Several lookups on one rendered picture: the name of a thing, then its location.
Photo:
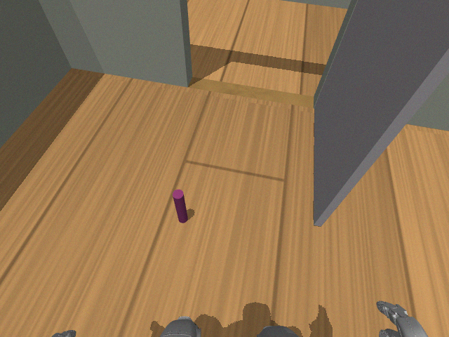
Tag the right robot hand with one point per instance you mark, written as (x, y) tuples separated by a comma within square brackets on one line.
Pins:
[(407, 326)]

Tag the can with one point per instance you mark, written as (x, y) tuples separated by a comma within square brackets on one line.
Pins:
[(179, 200)]

